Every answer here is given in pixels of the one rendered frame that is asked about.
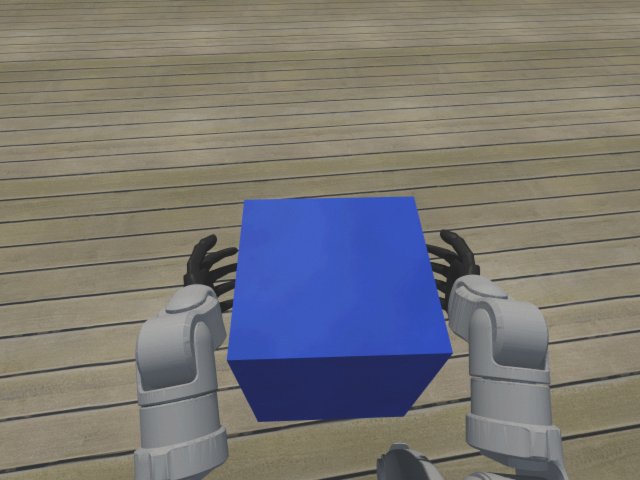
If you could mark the carton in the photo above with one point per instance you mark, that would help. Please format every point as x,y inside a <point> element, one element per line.
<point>336,313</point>

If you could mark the robot right hand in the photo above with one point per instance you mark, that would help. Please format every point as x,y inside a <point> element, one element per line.
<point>460,265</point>

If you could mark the robot right thigh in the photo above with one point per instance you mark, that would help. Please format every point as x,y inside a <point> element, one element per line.
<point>406,464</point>

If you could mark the robot right forearm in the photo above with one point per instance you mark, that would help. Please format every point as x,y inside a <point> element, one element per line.
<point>510,419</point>

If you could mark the right robot shin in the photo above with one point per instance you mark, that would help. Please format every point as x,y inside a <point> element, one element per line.
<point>398,446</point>

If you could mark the robot left forearm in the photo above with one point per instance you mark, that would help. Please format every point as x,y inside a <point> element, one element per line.
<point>181,435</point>

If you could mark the robot left hand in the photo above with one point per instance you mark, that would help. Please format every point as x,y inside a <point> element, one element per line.
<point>198,267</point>

